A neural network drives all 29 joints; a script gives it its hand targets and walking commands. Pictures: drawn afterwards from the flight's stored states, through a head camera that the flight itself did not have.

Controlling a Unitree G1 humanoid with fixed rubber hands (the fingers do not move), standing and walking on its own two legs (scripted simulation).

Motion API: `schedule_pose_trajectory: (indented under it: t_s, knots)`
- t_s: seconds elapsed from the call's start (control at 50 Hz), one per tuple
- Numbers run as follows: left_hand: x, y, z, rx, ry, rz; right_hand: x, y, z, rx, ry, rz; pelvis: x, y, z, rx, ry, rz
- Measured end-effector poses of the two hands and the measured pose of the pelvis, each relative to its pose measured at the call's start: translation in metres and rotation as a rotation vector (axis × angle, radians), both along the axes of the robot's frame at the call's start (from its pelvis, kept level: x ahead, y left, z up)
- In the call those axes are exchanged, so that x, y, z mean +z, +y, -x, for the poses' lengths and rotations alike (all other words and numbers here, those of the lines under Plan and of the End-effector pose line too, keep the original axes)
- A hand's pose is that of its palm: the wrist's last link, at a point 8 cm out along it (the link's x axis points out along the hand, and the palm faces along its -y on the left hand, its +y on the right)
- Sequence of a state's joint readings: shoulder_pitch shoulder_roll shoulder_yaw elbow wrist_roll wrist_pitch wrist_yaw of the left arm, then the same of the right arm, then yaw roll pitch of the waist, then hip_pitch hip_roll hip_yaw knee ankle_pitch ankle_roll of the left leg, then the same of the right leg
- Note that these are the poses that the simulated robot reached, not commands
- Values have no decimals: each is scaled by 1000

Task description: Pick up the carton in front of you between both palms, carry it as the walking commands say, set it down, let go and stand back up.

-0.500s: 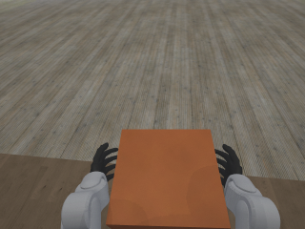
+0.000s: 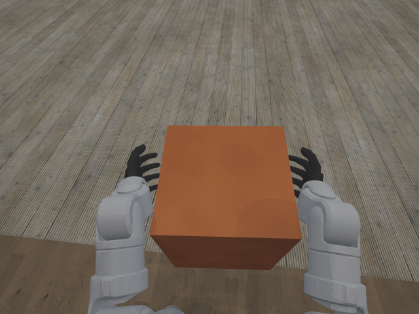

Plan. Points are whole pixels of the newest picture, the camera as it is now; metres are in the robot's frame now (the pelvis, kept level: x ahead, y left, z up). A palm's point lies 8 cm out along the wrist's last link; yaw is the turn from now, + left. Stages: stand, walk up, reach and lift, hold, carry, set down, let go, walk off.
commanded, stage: carry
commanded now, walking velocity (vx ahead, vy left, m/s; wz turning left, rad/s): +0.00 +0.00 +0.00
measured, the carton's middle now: (223, 204) +0.32 +0.00 +0.03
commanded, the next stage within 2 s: none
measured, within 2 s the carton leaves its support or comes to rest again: neither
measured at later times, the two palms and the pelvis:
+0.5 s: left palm (156, 126) +0.44 +0.14 +0.12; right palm (304, 132) +0.45 -0.17 +0.12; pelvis +0.11 -0.02 +0.02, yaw +0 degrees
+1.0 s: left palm (164, 126) +0.44 +0.12 +0.12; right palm (313, 131) +0.45 -0.19 +0.12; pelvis +0.11 -0.03 +0.02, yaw +0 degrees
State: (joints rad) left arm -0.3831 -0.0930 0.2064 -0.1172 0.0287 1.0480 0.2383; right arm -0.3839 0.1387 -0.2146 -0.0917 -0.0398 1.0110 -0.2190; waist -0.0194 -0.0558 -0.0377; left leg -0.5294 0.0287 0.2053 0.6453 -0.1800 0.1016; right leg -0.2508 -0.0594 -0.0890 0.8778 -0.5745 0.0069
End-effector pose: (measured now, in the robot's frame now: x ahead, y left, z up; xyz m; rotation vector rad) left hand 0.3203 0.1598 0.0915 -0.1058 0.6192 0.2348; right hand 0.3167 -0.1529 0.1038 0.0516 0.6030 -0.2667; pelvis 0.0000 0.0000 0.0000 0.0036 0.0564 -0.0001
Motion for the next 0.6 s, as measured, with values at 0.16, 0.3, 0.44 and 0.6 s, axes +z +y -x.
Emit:
schedule_pose_trajectory:
  t_s: [0.16, 0.3, 0.44, 0.6]
  knots:
    - [2, -8, -72, 1, -8, 48, -11, -3, -65, -25, -15, -93, 12, 4, -39, -1, 25, 1]
    - [19, -16, -107, -4, -52, 27, 3, -10, -105, -3, -56, -105, 15, -2, -75, 0, 38, -3]
    - [28, -18, -118, 16, -37, 25, 14, -12, -124, 13, -36, -106, 22, -12, -99, 4, 40, -11]
    - [34, -26, -129, 14, -33, 28, 20, -20, -136, 14, -30, -101, 25, -21, -112, 10, 34, -14]
